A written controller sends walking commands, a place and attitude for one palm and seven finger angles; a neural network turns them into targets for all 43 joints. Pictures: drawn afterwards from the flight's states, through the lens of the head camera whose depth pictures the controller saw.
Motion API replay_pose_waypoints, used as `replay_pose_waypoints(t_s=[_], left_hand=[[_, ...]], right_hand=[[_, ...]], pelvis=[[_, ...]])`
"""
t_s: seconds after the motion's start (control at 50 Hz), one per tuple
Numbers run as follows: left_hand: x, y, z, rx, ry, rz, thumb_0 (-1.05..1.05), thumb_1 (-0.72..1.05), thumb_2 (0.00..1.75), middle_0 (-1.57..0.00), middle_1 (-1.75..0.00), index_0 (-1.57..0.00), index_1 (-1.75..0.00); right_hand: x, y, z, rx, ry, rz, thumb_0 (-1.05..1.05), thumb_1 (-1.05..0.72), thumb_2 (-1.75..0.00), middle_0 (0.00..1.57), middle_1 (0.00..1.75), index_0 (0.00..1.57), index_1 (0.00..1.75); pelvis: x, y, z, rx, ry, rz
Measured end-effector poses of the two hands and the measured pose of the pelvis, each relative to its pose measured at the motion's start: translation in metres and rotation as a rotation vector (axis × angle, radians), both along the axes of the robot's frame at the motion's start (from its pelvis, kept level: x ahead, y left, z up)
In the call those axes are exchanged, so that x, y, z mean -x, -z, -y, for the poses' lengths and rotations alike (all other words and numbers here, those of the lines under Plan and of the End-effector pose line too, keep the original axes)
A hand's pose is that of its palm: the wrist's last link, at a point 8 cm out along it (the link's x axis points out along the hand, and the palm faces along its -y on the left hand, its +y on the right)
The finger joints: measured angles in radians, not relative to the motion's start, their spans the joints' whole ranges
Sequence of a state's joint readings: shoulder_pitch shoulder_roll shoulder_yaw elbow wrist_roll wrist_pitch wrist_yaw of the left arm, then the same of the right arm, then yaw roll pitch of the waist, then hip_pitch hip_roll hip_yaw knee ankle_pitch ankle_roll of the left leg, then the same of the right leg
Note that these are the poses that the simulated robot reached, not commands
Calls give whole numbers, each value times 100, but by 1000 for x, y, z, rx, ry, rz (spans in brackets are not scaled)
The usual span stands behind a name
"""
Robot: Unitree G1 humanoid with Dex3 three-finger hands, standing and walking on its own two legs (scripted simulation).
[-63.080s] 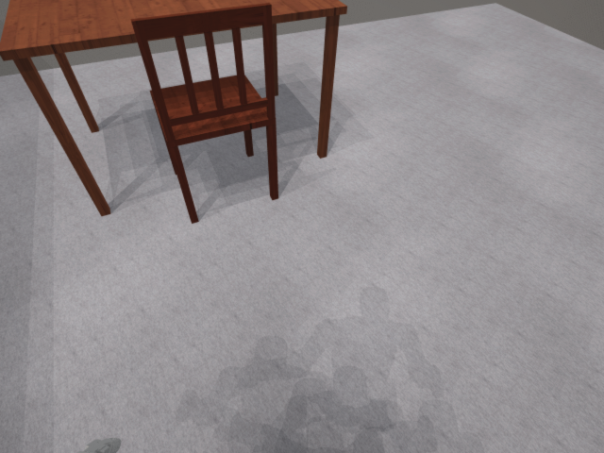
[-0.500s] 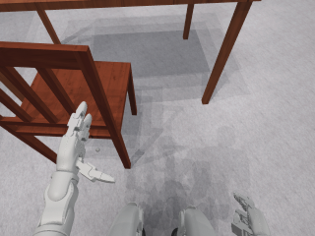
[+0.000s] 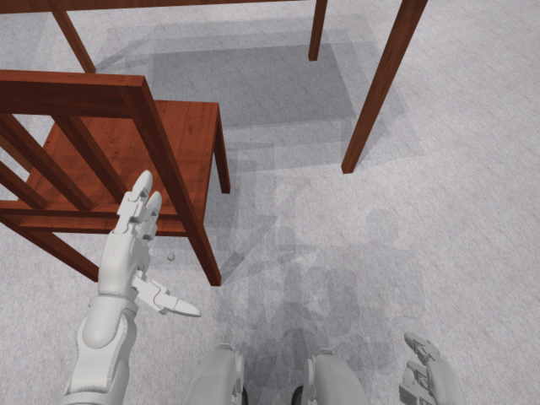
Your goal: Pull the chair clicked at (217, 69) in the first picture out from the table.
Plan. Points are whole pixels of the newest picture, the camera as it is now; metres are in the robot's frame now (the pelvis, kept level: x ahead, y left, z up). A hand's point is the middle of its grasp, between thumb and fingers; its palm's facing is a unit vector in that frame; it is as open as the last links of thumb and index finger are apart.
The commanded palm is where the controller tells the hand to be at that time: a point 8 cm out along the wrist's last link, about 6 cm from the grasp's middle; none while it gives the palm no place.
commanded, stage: aim the fingers beside a spindle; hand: left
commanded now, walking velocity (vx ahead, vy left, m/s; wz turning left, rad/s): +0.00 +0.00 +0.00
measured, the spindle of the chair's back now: (48, 168) +0.46 +0.38 +0.01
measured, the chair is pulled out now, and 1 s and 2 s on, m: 0.17 0.17 0.17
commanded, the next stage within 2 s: push the fingers through the gap in 1.10 s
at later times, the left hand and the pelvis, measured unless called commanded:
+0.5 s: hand (166, 255) +0.32 +0.16 +0.01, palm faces +0.00 -1.00 -0.03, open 16.9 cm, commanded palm +0.29 +0.21 +0.02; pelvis +0.00 +0.00 +0.00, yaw +0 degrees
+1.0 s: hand (165, 254) +0.31 +0.16 +0.04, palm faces -0.01 -1.00 -0.04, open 16.9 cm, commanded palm +0.29 +0.22 +0.03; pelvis +0.00 +0.00 +0.00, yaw +0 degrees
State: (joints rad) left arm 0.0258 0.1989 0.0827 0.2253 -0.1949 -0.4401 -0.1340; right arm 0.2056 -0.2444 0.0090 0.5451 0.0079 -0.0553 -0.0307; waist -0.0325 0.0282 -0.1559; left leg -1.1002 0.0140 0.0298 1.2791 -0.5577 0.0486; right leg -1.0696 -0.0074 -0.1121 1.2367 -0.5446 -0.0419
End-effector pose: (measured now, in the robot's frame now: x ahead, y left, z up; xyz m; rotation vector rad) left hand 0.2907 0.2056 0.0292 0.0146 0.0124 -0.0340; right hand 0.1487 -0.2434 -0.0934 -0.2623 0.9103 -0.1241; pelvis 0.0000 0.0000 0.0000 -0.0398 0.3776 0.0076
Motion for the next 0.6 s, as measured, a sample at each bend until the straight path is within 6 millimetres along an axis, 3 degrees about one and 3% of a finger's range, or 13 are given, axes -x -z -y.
replay_pose_waypoints(t_s=[0.08,0.16,0.24,0.32,0.4,0.52,0.56,0.6], left_hand=[[-9,-13,-9,-38,-35,54,-2,-50,30,-6,-8,-7,-8],[-12,10,-20,-26,-58,-52,-2,-50,30,-6,-8,-7,-8],[0,24,-17,4,-32,-118,-2,-50,30,-6,-8,-6,-8],[10,-1,-5,5,-6,-17,-2,-50,30,-6,-8,-6,-8],[5,-16,-5,-25,-20,64,-2,-50,30,-6,-8,-6,-8],[-7,23,-11,-8,-34,-85,-2,-50,30,-6,-8,-6,-8],[-4,26,-8,2,-21,-101,-2,-50,30,-6,-8,-6,-8],[0,17,-5,3,-11,-71,-2,-50,30,-6,-8,-6,-8]], right_hand=[[0,0,-3,-12,-8,-8,1,-90,-89,20,30,20,30],[-1,2,-4,-24,-10,-14,1,-90,-89,20,30,20,30],[-3,0,-3,-15,-1,-8,1,-90,-89,20,30,20,30],[-6,-4,-5,-4,-5,5,1,-90,-89,20,30,20,30],[-10,-4,-8,-10,-27,12,1,-90,-89,20,30,20,30],[-12,1,-9,-20,-29,14,1,-90,-89,20,30,20,30],[-11,1,-8,-16,-20,15,1,-90,-89,20,30,20,30],[-10,0,-8,-15,-12,15,1,-90,-89,20,30,20,30]], pelvis=[[-1,-1,0,-2,-1,2],[0,0,0,-2,-1,-4],[-1,0,-1,1,0,-7],[-3,-3,-3,4,-2,4],[-2,-3,-4,3,-8,7],[2,4,-2,3,-6,-7],[2,4,-2,3,-2,-9],[0,2,-3,3,0,-5]])
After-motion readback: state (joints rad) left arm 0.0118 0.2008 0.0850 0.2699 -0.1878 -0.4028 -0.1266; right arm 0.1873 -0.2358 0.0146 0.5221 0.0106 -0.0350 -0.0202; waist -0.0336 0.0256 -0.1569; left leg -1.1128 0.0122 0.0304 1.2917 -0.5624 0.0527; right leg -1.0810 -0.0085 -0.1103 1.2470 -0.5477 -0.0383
